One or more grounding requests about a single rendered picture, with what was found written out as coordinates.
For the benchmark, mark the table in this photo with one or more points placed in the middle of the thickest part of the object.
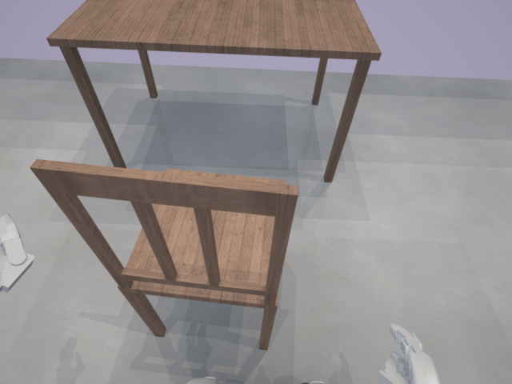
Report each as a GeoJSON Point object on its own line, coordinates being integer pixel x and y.
{"type": "Point", "coordinates": [289, 28]}

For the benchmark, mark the chair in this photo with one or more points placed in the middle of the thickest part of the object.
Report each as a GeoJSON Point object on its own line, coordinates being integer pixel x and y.
{"type": "Point", "coordinates": [206, 237]}

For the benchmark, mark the left robot hand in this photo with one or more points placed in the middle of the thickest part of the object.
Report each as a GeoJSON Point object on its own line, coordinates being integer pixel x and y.
{"type": "Point", "coordinates": [15, 261]}

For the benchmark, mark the right robot hand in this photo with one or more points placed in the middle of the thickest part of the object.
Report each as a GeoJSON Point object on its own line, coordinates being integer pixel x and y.
{"type": "Point", "coordinates": [418, 368]}

